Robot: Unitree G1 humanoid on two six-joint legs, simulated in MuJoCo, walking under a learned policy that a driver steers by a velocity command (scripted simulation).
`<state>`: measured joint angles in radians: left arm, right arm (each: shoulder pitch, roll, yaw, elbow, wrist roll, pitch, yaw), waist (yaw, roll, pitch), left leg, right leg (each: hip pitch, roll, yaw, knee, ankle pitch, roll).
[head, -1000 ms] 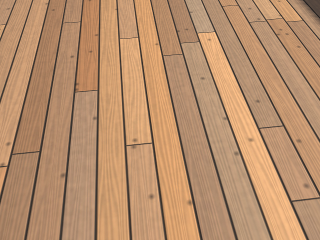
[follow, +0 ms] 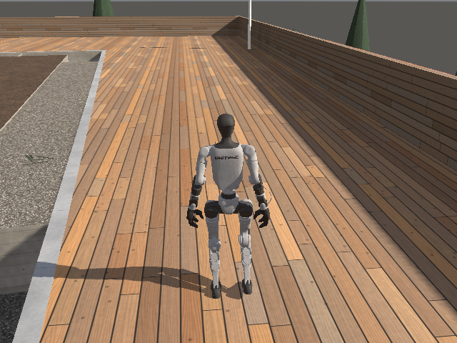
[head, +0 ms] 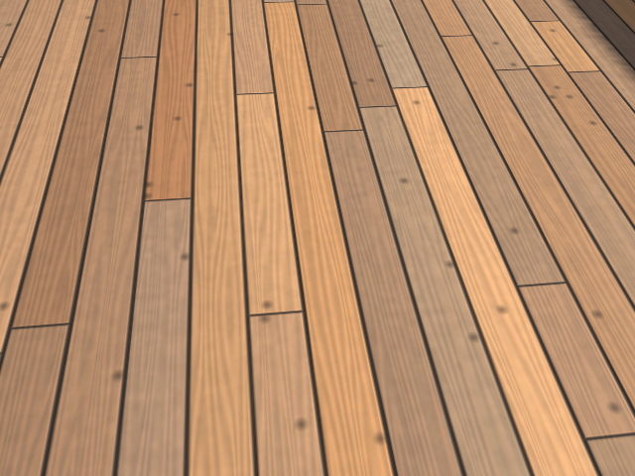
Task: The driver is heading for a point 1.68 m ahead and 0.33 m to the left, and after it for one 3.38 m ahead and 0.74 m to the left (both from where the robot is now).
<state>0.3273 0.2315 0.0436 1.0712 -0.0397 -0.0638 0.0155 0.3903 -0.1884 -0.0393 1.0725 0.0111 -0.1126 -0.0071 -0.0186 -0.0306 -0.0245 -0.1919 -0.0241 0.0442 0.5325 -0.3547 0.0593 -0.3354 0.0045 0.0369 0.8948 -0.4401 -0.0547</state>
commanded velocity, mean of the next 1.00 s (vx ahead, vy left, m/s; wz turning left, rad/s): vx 0.47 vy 0.00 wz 0.00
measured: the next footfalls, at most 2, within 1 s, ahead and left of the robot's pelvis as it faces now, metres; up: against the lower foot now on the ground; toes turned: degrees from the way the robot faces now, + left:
right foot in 0.38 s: +0.38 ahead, -0.13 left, +0.00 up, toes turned -2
left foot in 0.90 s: +0.67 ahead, +0.12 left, +0.00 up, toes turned +3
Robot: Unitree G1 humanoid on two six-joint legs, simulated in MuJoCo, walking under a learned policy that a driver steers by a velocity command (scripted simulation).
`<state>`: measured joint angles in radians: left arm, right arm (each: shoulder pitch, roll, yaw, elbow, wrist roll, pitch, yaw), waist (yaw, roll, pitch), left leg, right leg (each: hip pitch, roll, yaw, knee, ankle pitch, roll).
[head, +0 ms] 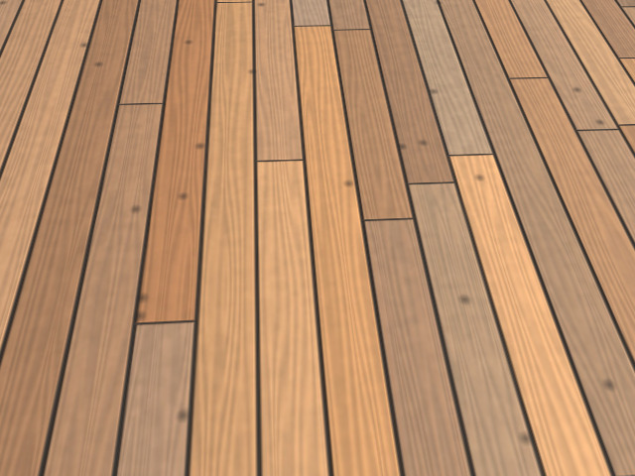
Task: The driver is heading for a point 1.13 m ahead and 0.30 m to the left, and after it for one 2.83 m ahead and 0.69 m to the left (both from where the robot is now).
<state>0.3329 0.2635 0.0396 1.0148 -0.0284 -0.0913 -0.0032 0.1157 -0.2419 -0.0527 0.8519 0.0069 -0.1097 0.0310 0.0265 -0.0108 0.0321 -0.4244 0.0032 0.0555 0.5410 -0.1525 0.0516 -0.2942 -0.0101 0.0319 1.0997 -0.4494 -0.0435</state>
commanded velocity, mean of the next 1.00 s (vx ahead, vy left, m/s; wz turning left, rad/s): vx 0.50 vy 0.00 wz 0.19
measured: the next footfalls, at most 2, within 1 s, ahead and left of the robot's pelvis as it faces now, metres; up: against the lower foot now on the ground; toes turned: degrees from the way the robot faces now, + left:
right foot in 0.46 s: +0.44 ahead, -0.14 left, +0.00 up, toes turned -3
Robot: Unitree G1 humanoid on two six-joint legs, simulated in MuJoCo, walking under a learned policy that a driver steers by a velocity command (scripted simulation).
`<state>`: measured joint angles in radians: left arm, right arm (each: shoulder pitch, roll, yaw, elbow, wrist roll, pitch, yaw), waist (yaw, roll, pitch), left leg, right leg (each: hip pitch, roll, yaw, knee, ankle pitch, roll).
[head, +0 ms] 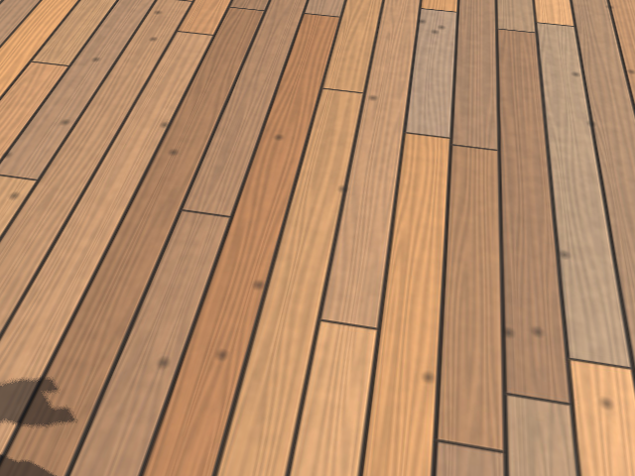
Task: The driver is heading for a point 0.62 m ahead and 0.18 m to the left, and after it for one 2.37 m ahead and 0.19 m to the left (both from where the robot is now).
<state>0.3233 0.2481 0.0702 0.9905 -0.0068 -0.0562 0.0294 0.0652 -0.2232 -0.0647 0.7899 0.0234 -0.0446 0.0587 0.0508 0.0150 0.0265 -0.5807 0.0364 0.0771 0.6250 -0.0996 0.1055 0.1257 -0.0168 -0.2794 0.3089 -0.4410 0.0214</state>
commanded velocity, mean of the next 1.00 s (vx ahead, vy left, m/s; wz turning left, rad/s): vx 0.45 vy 0.00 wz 0.47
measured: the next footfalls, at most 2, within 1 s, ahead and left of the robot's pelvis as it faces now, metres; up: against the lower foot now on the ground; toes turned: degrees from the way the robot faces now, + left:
left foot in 0.02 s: +0.18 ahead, +0.09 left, +0.00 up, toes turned +5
right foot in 0.52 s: +0.50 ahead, -0.06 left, +0.00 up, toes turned +22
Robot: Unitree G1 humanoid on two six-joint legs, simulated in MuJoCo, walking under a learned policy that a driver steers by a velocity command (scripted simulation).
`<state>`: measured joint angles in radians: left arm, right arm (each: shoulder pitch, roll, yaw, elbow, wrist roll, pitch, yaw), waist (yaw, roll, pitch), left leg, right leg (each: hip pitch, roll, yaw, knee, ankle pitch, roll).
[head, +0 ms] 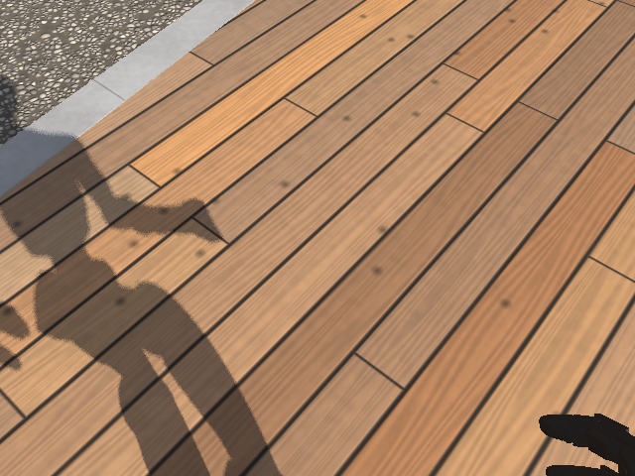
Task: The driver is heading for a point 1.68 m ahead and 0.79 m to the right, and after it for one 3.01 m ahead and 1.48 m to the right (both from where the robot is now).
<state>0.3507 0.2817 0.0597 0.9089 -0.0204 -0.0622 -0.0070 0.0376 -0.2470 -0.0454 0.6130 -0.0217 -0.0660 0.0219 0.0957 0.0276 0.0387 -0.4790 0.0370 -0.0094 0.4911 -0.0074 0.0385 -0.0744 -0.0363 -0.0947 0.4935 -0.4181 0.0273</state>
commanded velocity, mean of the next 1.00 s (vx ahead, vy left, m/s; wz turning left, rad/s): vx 0.05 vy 0.00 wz -0.49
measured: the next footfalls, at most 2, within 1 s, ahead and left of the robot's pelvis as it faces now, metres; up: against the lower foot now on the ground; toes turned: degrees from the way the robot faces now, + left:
right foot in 0.38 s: +0.09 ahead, -0.13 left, +0.00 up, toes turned -16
left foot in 0.88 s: +0.18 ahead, +0.07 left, +0.00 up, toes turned -36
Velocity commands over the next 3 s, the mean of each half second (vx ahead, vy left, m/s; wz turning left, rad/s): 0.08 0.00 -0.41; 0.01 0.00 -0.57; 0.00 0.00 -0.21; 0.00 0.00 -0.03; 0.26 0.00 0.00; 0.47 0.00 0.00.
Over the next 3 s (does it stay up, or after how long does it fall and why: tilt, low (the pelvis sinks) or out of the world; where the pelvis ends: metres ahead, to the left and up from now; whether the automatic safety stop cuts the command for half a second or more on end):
stays up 0.37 -0.28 0.02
